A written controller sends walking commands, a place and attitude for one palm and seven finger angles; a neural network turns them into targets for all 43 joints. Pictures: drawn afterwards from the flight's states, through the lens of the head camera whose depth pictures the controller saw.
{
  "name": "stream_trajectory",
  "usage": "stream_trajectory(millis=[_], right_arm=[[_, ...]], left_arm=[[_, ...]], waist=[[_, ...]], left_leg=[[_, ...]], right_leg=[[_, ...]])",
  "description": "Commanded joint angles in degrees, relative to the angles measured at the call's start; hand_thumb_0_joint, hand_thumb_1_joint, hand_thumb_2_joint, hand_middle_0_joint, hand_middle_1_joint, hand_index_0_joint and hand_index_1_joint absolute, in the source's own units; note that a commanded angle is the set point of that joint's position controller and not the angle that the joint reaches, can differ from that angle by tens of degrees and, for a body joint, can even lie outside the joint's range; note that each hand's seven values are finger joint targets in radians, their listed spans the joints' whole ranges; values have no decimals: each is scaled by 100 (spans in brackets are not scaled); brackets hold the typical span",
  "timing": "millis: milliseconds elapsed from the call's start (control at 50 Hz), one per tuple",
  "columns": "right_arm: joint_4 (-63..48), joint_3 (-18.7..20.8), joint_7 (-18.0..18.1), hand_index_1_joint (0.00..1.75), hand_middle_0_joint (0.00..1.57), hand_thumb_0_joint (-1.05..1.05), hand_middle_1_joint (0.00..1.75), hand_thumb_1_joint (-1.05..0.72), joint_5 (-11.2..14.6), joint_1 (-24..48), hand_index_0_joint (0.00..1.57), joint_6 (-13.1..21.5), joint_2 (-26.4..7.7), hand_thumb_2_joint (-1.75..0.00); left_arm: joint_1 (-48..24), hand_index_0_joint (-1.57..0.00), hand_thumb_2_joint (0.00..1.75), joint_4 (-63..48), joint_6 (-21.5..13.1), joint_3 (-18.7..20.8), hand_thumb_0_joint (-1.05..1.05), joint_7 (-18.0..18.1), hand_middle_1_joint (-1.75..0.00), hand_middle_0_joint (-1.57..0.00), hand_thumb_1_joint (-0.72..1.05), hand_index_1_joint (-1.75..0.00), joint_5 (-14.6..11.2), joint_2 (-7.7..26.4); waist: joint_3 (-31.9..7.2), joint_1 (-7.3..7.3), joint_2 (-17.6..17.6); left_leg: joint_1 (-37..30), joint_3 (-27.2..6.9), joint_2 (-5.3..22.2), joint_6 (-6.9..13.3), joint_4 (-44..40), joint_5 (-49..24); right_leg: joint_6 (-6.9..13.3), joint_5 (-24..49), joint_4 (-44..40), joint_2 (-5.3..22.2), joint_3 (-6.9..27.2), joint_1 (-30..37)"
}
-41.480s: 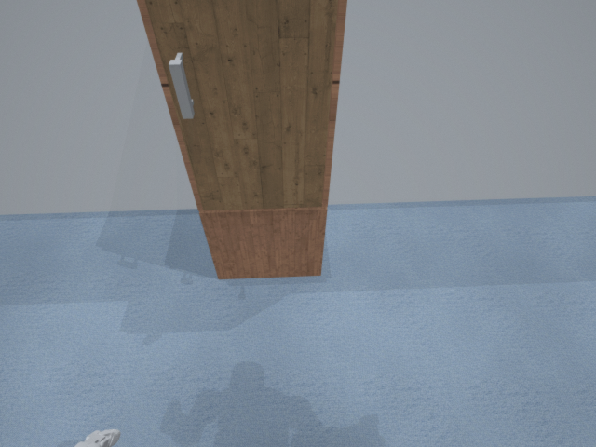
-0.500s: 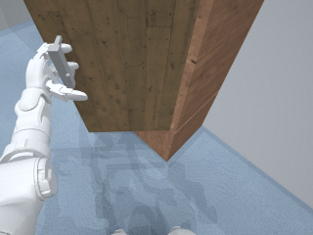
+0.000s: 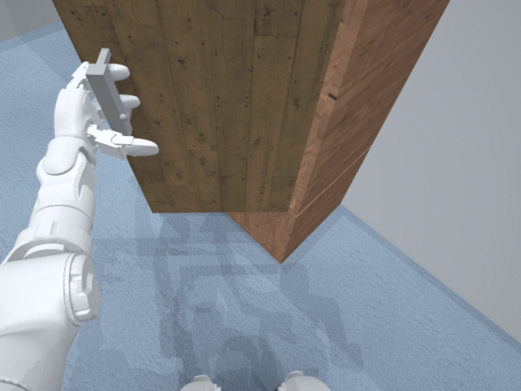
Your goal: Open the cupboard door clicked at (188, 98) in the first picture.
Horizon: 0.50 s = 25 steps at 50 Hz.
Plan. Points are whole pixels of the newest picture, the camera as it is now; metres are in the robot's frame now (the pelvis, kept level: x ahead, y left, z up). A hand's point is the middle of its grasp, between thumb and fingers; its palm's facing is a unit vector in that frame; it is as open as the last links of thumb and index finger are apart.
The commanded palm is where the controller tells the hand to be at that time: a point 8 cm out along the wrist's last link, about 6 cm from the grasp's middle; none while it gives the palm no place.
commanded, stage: close the thumb around the handle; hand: left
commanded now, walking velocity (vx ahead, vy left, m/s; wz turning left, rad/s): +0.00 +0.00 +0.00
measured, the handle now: (114, 95) +0.54 +0.20 +0.12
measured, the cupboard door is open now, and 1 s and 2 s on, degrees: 47 54 94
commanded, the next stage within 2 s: pull the door open along its arc in 0.56 s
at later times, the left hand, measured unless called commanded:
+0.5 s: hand (127, 115) +0.50 +0.17 +0.12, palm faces +0.00 -1.00 +0.00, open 5.6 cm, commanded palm +0.47 +0.22 +0.12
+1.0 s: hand (127, 137) +0.46 +0.17 +0.12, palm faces -0.02 -1.00 +0.01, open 5.7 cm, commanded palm +0.39 +0.23 +0.12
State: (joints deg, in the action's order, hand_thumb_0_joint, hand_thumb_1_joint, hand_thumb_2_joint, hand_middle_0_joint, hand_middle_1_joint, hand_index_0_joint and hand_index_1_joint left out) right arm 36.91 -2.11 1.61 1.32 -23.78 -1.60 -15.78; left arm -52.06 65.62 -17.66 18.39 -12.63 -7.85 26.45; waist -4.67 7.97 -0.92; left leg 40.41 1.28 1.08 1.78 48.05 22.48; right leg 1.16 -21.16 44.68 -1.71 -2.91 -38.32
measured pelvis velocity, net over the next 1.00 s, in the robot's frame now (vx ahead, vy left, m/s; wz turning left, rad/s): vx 0.02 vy -0.01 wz -0.03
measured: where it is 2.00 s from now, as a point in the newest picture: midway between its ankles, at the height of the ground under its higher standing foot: outside the picture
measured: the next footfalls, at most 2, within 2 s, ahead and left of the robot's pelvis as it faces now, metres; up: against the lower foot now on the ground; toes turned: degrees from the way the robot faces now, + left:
none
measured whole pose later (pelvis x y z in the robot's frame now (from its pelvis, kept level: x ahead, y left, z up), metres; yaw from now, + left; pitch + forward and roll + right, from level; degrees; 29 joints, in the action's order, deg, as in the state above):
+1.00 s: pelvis +0.02 -0.01 +0.01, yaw -2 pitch +12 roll -1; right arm 33.0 -1.3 1.3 2.8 -22.9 -3.6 -15.5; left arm -33.0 46.1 -14.5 18.6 -13.7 -11.7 21.6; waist -6.2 6.1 -1.6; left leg 33.1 3.1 1.9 1.2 43.7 22.6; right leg 1.7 -21.1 41.5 -2.7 -0.9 -32.4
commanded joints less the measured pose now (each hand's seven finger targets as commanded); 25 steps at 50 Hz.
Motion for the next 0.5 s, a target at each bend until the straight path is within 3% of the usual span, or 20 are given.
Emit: stream_trajectory(millis=[0,20,100,120,140,180,220,260,280,340,380,420,460,480], right_arm=[[-377,388,44,30,20,0,30,-90,-29,-716,20,136,-989,-90],[-350,399,42,30,20,0,30,-90,-27,-712,20,134,-997,-90],[-373,379,46,30,20,0,30,-90,-29,-738,20,137,-987,-90],[-356,398,49,30,20,0,30,-90,-24,-750,20,125,-1014,-90],[-382,381,39,30,20,0,30,-90,-25,-719,20,130,-987,-90],[-361,375,39,30,20,0,30,-90,-32,-754,20,124,-990,-90],[-388,393,60,30,20,0,30,-90,-26,-752,20,115,-1017,-90],[-412,376,41,30,20,0,30,-90,-25,-715,20,135,-964,-90],[-410,388,46,30,20,0,30,-90,-27,-730,20,124,-995,-90],[-459,388,30,30,20,0,30,-90,-36,-721,20,113,-973,-90],[-470,395,24,30,20,0,30,-90,-20,-689,20,104,-964,-90],[-481,399,27,30,20,0,30,-90,-13,-688,20,84,-962,-90],[-487,403,12,30,20,0,30,-90,-10,-653,20,77,-935,-90],[-474,412,12,30,20,0,30,-90,-13,-670,20,69,-948,-90]], left_arm=[[-2940,-33,49,-1216,-369,-14,0,-29,-125,-33,-5,-125,11,1097],[-2967,-34,52,-1237,-370,82,0,-23,-125,-34,0,-125,41,1229],[-2905,-35,61,-1118,-336,41,0,-60,-128,-35,23,-128,-6,1157],[-2910,-36,64,-1158,-344,148,0,-63,-128,-36,28,-128,22,1331],[-2860,-36,66,-1152,-330,17,0,-86,-129,-36,34,-129,14,1173],[-2950,-37,71,-1113,-311,-19,0,-107,-130,-37,45,-130,5,1146],[-2886,-38,76,-1174,-340,259,0,-99,-131,-38,56,-131,-11,1464],[-2873,-38,80,-1190,-334,89,0,-109,-133,-38,68,-133,-37,1207],[-2819,-39,83,-1239,-353,250,0,-86,-133,-39,73,-133,-15,1432],[-2715,-40,90,-1355,-410,252,0,-49,-135,-40,90,-135,2,1399],[-2669,-40,90,-1362,-377,167,0,-56,-135,-40,90,-135,-12,1273],[-2606,-40,90,-1504,-416,240,0,-60,-135,-40,90,-135,-22,1369],[-2558,-40,90,-1529,-383,71,0,-84,-135,-40,90,-135,-45,1124],[-2521,-40,90,-1490,-360,158,0,-74,-135,-40,90,-135,-65,1194]], waist=[[-2284,169,-453],[-2381,138,-538],[-2235,168,-424],[-2318,150,-406],[-2332,132,-555],[-2232,196,-432],[-2377,111,-455],[-2339,121,-574],[-2379,76,-517],[-2520,22,-545],[-2430,58,-509],[-2588,-7,-589],[-2498,30,-602],[-2442,19,-470]], left_leg=[[-1948,-408,-20,0,-438,-2023],[-1997,-396,-10,-8,-437,-2018],[-1850,-380,-32,16,-448,-1931],[-1876,-386,-11,6,-450,-1940],[-1891,-370,-35,0,-455,-1930],[-1841,-380,-19,5,-459,-1903],[-1823,-355,-22,11,-429,-1975],[-1865,-336,-36,4,-433,-1954],[-1836,-347,-23,4,-427,-1956],[-1906,-345,-33,0,-413,-2163],[-1882,-299,-37,13,-418,-2116],[-1980,-309,-32,2,-402,-2374],[-2014,-292,-28,-8,-400,-2401],[-1972,-295,-27,1,-413,-2350]], right_leg=[[10,1747,-459,-131,119,445],[2,1765,-455,-122,137,429],[13,1743,-485,-128,133,509],[0,1765,-477,-124,146,500],[6,1761,-482,-121,155,506],[-1,1755,-489,-128,135,486],[0,1858,-466,-120,168,601],[-1,1841,-481,-123,158,568],[7,1834,-461,-126,160,603],[4,1999,-424,-130,161,706],[-7,2023,-458,-133,171,712],[8,2238,-401,-135,171,826],[-2,2251,-426,-134,154,772],[-3,2239,-443,-142,150,808]])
